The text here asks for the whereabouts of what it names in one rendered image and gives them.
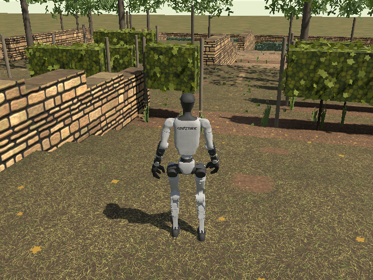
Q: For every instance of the right robot foot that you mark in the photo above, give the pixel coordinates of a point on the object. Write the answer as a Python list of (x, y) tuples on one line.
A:
[(201, 236)]

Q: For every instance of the robot left hand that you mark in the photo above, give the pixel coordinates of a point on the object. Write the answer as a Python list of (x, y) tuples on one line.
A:
[(155, 169)]

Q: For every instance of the right robot forearm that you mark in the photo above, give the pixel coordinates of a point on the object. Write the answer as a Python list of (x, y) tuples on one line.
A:
[(213, 155)]

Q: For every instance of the robot foot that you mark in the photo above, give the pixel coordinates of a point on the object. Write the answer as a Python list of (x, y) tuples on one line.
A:
[(201, 236), (175, 232)]

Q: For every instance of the left robot foot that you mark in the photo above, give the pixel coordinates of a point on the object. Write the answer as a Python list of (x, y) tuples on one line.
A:
[(175, 232)]

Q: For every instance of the right robot upper arm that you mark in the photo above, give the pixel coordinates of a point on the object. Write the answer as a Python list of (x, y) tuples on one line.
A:
[(204, 123)]

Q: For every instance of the left robot upper arm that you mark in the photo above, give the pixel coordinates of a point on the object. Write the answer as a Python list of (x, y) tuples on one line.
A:
[(169, 122)]

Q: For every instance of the left robot forearm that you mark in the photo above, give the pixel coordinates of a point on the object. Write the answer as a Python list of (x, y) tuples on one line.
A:
[(158, 156)]

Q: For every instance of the robot right hand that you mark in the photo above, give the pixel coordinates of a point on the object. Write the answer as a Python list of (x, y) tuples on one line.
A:
[(211, 165)]

